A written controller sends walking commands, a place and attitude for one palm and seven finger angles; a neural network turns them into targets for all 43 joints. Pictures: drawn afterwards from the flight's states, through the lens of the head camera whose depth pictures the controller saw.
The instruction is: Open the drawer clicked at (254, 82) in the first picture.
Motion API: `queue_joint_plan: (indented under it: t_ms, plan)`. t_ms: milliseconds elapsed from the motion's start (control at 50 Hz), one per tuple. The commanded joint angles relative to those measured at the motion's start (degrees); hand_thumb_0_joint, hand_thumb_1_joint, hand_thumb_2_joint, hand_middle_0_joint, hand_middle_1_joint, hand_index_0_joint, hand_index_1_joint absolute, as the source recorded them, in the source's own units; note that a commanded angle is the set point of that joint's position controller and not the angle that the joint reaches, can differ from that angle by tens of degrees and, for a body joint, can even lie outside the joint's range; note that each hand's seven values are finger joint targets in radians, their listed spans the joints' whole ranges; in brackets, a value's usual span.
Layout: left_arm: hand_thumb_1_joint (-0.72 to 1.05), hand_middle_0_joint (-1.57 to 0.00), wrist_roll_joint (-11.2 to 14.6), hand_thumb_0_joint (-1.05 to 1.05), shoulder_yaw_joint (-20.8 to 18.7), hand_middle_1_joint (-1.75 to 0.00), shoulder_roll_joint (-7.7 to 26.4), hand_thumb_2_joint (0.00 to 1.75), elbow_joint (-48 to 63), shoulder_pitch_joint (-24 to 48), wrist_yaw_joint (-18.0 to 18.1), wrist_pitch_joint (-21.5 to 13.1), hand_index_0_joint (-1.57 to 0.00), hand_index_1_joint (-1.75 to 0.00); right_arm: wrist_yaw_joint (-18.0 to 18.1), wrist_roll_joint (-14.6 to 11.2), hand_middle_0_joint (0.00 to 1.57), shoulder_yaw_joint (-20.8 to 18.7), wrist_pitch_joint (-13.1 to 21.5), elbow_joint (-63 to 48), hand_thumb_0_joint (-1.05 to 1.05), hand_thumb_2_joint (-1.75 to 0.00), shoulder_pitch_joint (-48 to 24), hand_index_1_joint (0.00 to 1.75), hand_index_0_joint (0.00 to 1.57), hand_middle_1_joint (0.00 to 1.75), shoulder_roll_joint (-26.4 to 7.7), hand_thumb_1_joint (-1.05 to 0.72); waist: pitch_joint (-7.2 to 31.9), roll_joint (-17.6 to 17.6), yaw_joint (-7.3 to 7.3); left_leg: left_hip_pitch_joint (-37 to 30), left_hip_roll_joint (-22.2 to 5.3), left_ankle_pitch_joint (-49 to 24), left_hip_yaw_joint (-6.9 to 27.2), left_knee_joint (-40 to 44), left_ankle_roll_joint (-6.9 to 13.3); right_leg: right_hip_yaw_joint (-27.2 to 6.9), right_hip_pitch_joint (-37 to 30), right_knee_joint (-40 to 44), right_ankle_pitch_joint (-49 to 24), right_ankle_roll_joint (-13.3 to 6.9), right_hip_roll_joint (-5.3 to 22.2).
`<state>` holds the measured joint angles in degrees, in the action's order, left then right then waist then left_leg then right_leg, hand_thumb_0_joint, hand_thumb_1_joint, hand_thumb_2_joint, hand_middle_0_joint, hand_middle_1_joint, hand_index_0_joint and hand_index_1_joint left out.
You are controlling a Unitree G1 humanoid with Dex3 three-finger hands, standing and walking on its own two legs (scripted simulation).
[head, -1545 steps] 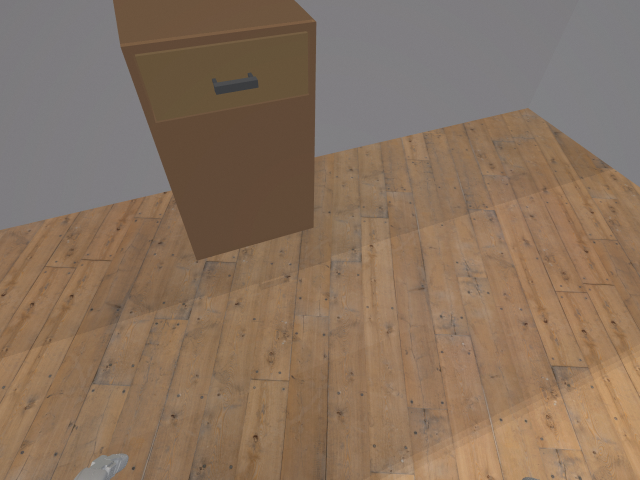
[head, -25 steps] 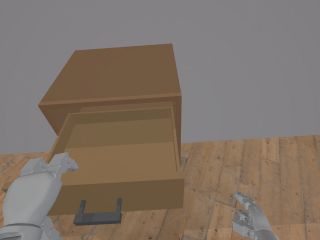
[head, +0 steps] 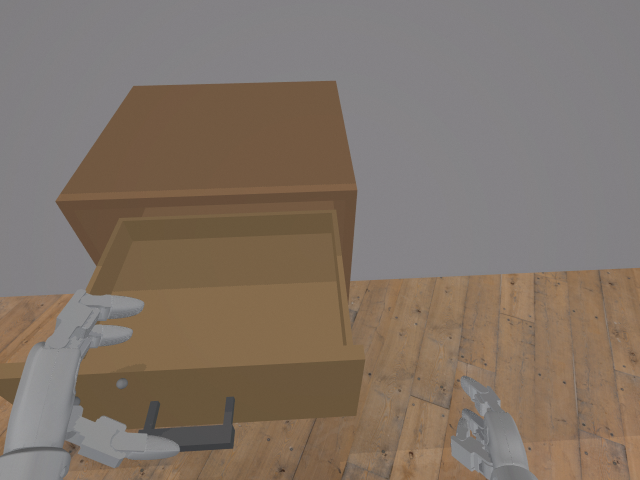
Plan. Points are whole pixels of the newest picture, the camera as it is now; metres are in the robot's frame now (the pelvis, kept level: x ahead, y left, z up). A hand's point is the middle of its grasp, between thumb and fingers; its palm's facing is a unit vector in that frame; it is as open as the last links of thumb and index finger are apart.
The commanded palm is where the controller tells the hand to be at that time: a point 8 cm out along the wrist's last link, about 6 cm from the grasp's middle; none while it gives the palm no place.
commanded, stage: draw the hand back to the body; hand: left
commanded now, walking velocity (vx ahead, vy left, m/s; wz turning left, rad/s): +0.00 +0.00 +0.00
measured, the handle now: (189, 422) +0.19 +0.20 -0.05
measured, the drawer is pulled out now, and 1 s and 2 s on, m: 0.30 0.30 0.30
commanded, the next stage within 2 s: step back with the hand held close in 0.84 s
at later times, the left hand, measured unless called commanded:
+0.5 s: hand (104, 342) +0.19 +0.23 +0.16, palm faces +0.39 -0.82 -0.43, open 9.8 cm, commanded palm +0.14 +0.27 +0.18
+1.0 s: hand (98, 337) +0.19 +0.24 +0.17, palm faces +0.40 -0.81 -0.42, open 7.4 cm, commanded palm +0.13 +0.27 +0.18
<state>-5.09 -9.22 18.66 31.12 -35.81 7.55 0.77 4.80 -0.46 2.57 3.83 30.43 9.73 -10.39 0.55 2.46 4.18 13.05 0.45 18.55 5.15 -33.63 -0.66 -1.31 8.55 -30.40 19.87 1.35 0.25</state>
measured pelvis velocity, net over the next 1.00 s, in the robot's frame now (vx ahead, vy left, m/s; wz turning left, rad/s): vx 0.01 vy -0.01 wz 0.01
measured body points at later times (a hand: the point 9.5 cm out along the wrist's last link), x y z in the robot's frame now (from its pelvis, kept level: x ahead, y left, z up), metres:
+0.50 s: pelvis +0.01 -0.01 +0.01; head +0.00 -0.02 +0.46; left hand +0.16 +0.27 +0.18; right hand +0.21 -0.22 -0.07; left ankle +0.00 +0.13 -0.73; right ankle -0.04 -0.14 -0.73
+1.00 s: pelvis +0.01 -0.01 +0.01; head +0.00 -0.03 +0.46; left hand +0.16 +0.28 +0.19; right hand +0.21 -0.22 -0.07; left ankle +0.00 +0.13 -0.73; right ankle -0.04 -0.14 -0.73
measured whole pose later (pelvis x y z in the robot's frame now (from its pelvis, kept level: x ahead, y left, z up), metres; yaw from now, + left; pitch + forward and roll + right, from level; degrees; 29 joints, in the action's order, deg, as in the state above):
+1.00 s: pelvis +0.01 -0.01 +0.01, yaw +1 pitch -2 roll -1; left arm 2.1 -16.9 19.0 28.9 -30.7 6.4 -3.2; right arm 4.9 0.4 1.2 4.6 34.9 8.9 -11.7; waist 0.1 3.5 3.3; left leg 9.2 -0.5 14.9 5.9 -25.9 -1.3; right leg -0.3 3.7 -21.2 15.5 0.8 -0.3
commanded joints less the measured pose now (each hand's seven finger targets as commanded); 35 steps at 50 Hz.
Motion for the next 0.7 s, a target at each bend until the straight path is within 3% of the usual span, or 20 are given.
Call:
queue_joint_plan:
  t_ms: [0,80,100,160,200,260,280,360,380,460,500,560,580,640,680]
  plan:
    - [-0.18,-0.28,5.01,0.00,-9.37,-1.00,9.96,0.43,16.99,6.64,2.63,-7.09,-0.28,-1.00,1.87,0.82,0.20,-1.37,7.13,-7.44,0.00,-0.90,-6.92,0.30,0.20,0.30,-5.57,-0.90,4.37,6.73,-0.74,-6.99,-0.82,-14.80,-2.94,6.19,1.18,4.86,3.05,7.15,-13.14,-2.79,0.77]
    - [-0.05,-0.27,5.58,0.00,-10.00,-0.91,9.33,0.50,14.29,5.67,1.71,-6.98,-0.27,-0.91,1.07,0.89,0.20,-1.76,7.75,-5.62,0.00,-0.90,-7.87,0.30,0.20,0.30,-5.63,-0.90,1.21,6.05,-0.47,-6.44,-1.21,-18.93,-2.53,7.25,0.61,5.16,1.98,8.18,-17.06,-2.97,0.51]
    - [-0.01,-0.26,5.65,0.00,-9.25,-0.88,7.55,0.51,11.71,4.26,1.42,-7.23,-0.26,-0.88,0.78,0.95,0.20,-1.90,7.39,-5.03,0.00,-0.90,-7.10,0.30,0.20,0.30,-5.54,-0.90,0.57,4.79,-0.81,-6.38,-1.15,-18.73,-2.85,6.98,0.80,5.54,2.35,8.52,-17.35,-2.85,0.21]
    - [0.09,-0.26,6.31,0.00,-9.00,-0.82,7.29,0.55,12.18,4.80,0.34,-7.44,-0.26,-0.82,0.33,0.84,0.20,-2.51,6.93,-5.67,0.00,-0.90,-8.31,0.30,0.20,0.30,-5.86,-0.90,2.52,0.00,-0.80,-7.18,-1.72,-20.38,-2.85,7.78,1.00,5.63,0.75,8.24,-19.75,-2.32,0.52]
    - [0.17,-0.25,6.39,0.00,-9.71,-0.77,6.74,0.58,9.92,2.96,0.15,-7.51,-0.25,-0.77,0.29,0.93,0.20,-2.92,6.37,-4.89,0.00,-0.90,-8.44,0.30,0.20,0.30,-5.99,-0.90,3.23,-0.82,-0.62,-7.84,-1.60,-21.53,-3.42,7.74,1.17,5.68,0.36,8.69,-21.12,-2.20,0.21]
    - [0.27,-0.25,6.62,0.00,-10.91,-0.70,8.40,0.63,12.51,4.91,-0.05,-7.80,-0.25,-0.70,0.29,0.78,0.20,-3.07,5.92,-5.43,0.00,-0.90,-9.09,0.30,0.20,0.30,-6.16,-0.90,4.91,-1.39,-0.66,-8.38,-1.63,-21.42,-3.45,8.33,1.15,5.40,-0.45,9.01,-21.00,-2.05,0.53]
    - [0.31,-0.24,6.51,0.00,-12.09,-0.68,9.51,0.64,13.01,5.61,0.12,-7.82,-0.24,-0.68,0.48,0.84,0.20,-3.16,6.16,-5.33,0.00,-0.90,-9.86,0.30,0.20,0.30,-6.12,-0.90,4.77,1.65,-0.44,-8.91,-1.23,-21.31,-3.89,8.43,1.05,4.97,-0.25,9.68,-20.96,-2.18,0.47]
    - [0.44,-0.23,6.71,0.00,-12.79,-0.59,9.66,0.70,12.73,5.26,0.44,-7.94,-0.23,-0.59,0.71,0.87,0.20,-3.22,5.87,-5.03,0.00,-0.90,-9.08,0.30,0.20,0.30,-6.07,-0.90,6.39,-0.14,-0.52,-9.80,-1.34,-22.10,-3.92,8.55,1.16,5.17,-1.03,9.73,-21.81,-2.04,0.60]
    - [0.48,-0.23,6.60,0.00,-13.21,-0.57,10.00,0.72,12.95,6.25,0.49,-7.85,-0.23,-0.57,0.89,0.88,0.20,-3.27,5.90,-4.92,0.00,-0.90,-9.53,0.30,0.20,0.30,-6.14,-0.90,5.86,1.85,-0.54,-10.12,-1.12,-21.83,-4.24,8.66,1.04,4.95,-0.67,10.41,-21.62,-2.10,0.51]
    - [0.62,-0.22,6.90,0.00,-12.94,-0.48,9.33,0.78,10.25,7.53,0.56,-7.54,-0.22,-0.48,1.19,0.77,0.20,-3.36,5.46,-4.64,0.00,-0.90,-9.32,0.30,0.20,0.30,-6.41,-0.90,3.94,-1.30,-0.93,-10.00,-1.30,-19.75,-4.17,9.18,1.36,5.00,0.40,11.15,-19.77,-1.71,0.52]
    - [0.69,-0.22,6.76,0.00,-13.36,-0.43,9.58,0.81,9.54,8.34,0.62,-7.73,-0.22,-0.43,1.16,0.84,0.20,-3.33,5.59,-4.13,0.00,-0.90,-9.20,0.30,0.20,0.30,-6.50,-0.90,3.34,1.80,-0.93,-10.18,-0.95,-19.86,-4.28,9.21,1.22,4.88,0.50,11.64,-19.67,-1.96,0.51]
    - [0.80,-0.21,7.00,0.00,-12.47,-0.37,8.74,0.86,9.12,7.93,0.29,-7.43,-0.21,-0.37,1.09,0.84,0.20,-3.47,5.23,-4.61,0.00,-0.90,-9.55,0.30,0.20,0.30,-6.60,-0.90,4.41,-1.38,-0.74,-10.84,-1.26,-21.10,-4.24,9.43,1.45,4.83,-0.22,11.25,-20.95,-1.76,0.54]
    - [0.83,-0.21,6.94,0.00,-12.55,-0.34,8.65,0.87,8.83,8.19,0.20,-7.32,-0.21,-0.34,1.04,0.89,0.20,-3.47,5.32,-4.37,0.00,-0.90,-9.98,0.30,0.20,0.30,-6.59,-0.90,3.83,0.66,-0.73,-10.75,-0.86,-20.77,-4.44,9.40,1.31,4.69,-0.06,11.89,-20.88,-1.84,0.43]
    - [0.90,-0.20,7.09,0.00,-12.29,-0.30,8.70,0.90,9.05,7.90,0.12,-7.33,-0.20,-0.30,0.90,0.89,0.20,-3.37,5.03,-4.60,0.00,-0.90,-9.79,0.30,0.20,0.30,-6.52,-0.90,4.08,-0.77,-0.61,-10.73,-1.08,-21.04,-4.26,9.82,1.41,4.85,-0.44,11.61,-20.91,-1.78,0.42]
    - [0.90,-0.20,7.07,0.00,-13.10,-0.30,9.53,0.90,8.96,8.84,0.11,-7.16,-0.20,-0.30,0.91,0.96,0.20,-3.31,5.04,-4.44,0.00,-0.90,-10.52,0.30,0.20,0.30,-6.46,-0.90,2.90,0.31,-0.49,-10.15,-0.87,-20.19,-4.20,10.08,1.21,4.66,-0.22,12.35,-20.04,-1.87,0.41]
